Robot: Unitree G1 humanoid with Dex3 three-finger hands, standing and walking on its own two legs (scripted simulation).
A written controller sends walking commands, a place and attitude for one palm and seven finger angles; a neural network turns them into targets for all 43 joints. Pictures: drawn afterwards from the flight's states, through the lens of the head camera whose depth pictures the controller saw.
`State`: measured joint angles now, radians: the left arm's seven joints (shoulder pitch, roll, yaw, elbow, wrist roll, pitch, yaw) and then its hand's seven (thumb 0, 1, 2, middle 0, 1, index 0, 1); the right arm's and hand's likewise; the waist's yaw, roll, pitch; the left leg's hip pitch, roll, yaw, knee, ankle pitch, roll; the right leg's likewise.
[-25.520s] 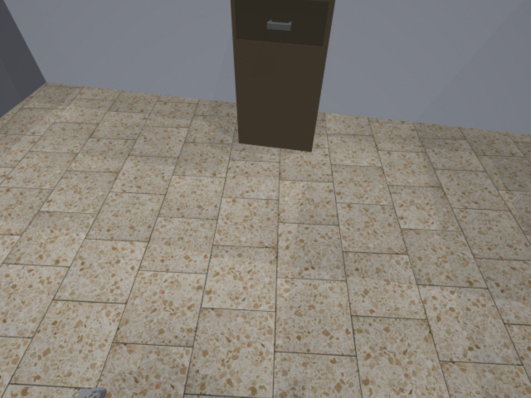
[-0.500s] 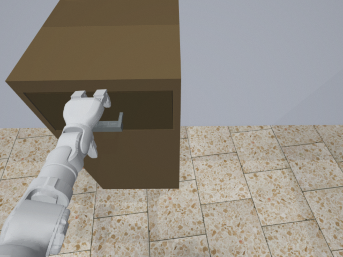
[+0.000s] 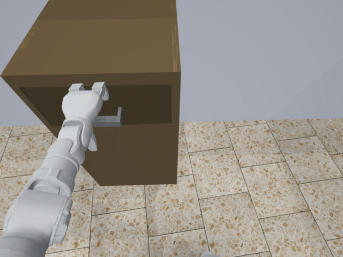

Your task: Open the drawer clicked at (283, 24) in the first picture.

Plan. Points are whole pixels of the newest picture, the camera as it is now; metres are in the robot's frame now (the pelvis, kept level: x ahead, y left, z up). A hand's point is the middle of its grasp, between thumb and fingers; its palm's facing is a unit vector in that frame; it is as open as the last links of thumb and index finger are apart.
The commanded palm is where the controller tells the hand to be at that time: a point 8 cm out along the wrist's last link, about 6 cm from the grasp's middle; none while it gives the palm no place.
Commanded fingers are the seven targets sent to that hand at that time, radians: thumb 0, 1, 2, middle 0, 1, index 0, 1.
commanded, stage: re-aim the fingers above the handle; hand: left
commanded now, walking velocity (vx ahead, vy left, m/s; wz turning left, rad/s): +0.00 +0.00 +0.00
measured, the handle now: (104, 115) +0.51 +0.20 -0.03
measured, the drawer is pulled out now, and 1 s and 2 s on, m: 0.00 0.00 0.00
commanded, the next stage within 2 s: lower the fingers behind the handle in 1.12 s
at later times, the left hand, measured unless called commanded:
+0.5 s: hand (91, 117) +0.46 +0.21 +0.03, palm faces -0.03 -0.01 -1.00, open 13.6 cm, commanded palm +0.43 +0.20 +0.09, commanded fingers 0.00 -0.50 0.30 -0.30 -1.20 -0.30 -1.20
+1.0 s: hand (92, 120) +0.44 +0.20 +0.03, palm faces -0.05 -0.02 -1.00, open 13.8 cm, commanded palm +0.43 +0.19 +0.09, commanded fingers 0.00 -0.50 0.30 -0.30 -1.20 -0.30 -1.20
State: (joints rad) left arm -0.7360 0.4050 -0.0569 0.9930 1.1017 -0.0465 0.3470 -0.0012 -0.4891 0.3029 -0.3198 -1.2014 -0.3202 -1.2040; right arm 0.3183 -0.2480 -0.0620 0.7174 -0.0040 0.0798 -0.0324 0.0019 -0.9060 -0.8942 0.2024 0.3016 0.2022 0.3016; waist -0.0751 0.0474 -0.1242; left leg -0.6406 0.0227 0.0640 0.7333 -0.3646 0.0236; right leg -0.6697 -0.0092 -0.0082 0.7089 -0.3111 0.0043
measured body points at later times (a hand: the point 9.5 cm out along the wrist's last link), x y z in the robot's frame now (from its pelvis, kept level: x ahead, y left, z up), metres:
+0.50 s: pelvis +0.01 +0.00 +0.00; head +0.08 -0.02 +0.45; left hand +0.45 +0.20 +0.08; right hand +0.05 -0.27 -0.14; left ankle -0.01 +0.10 -0.71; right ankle +0.01 -0.13 -0.71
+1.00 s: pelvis +0.01 -0.01 +0.00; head +0.07 -0.03 +0.45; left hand +0.44 +0.20 +0.09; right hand +0.07 -0.27 -0.13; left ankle -0.01 +0.10 -0.71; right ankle +0.01 -0.13 -0.71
